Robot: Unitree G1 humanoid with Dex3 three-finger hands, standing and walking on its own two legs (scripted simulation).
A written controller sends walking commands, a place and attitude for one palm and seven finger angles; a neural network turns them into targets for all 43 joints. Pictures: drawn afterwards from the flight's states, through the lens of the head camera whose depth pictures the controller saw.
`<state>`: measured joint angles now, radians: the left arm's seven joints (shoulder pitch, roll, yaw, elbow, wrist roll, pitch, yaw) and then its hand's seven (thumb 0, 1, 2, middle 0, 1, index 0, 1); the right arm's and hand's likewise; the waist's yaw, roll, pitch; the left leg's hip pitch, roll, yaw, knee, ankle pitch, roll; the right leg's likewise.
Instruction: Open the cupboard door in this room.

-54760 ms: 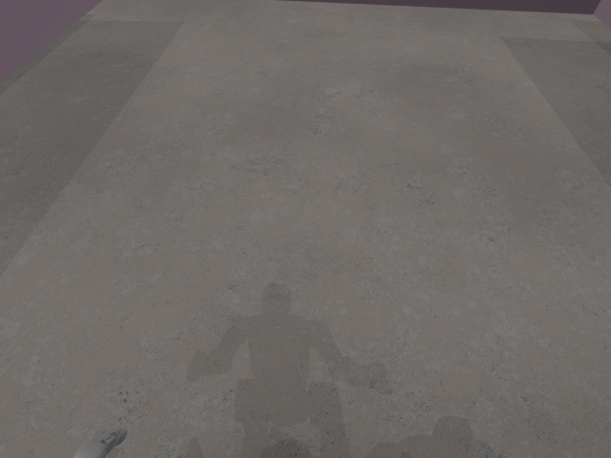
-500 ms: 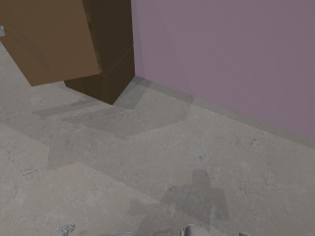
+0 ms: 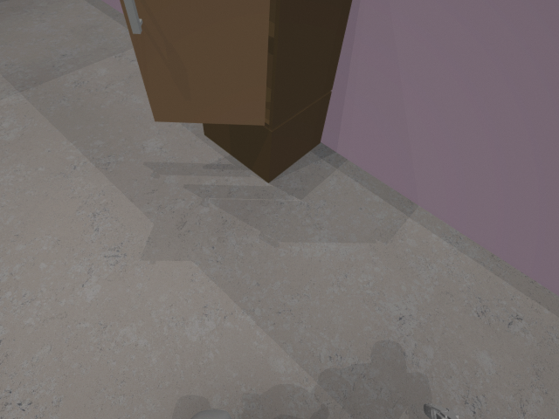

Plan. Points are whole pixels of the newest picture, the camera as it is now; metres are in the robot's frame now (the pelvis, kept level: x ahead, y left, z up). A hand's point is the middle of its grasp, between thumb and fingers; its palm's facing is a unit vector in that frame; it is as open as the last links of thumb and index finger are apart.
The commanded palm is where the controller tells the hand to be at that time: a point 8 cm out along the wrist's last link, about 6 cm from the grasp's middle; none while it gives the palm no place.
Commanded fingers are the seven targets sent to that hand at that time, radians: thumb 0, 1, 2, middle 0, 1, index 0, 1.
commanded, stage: turn to face it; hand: left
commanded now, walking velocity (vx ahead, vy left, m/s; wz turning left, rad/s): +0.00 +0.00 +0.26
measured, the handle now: (133, 5) +1.06 +0.47 +0.02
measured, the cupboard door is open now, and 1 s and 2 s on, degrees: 44 44 44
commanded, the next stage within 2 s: take the last steps up to it in 0.10 s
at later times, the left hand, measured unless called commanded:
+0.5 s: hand out of the picture +0.01 +0.17 -0.14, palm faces +0.20 -0.95 -0.22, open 7.4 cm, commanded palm none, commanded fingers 0.00 0.90 0.90 -0.20 -0.30 -0.20 -0.30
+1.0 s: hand (90, 368) +0.19 +0.31 -0.14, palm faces +0.23 -0.95 -0.20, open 7.4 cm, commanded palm none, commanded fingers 0.00 0.90 0.90 -0.20 -0.30 -0.20 -0.30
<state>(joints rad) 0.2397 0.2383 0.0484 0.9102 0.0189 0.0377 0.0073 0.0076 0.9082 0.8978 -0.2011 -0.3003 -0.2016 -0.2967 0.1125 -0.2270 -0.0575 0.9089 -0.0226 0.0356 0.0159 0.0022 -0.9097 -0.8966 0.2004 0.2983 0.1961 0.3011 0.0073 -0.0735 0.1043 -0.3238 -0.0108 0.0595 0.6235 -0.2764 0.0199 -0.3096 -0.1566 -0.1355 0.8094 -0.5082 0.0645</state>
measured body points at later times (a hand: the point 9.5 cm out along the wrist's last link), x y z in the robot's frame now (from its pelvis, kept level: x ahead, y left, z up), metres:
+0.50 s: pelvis +0.03 -0.01 +0.03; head +0.05 -0.02 +0.47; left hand +0.00 +0.22 -0.12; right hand +0.13 -0.26 -0.13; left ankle +0.02 +0.13 -0.64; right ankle +0.00 -0.15 -0.72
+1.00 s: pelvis +0.15 +0.11 +0.02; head +0.17 +0.11 +0.47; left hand +0.18 +0.36 -0.13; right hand +0.22 -0.12 -0.13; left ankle +0.11 +0.19 -0.72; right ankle +0.24 +0.01 -0.67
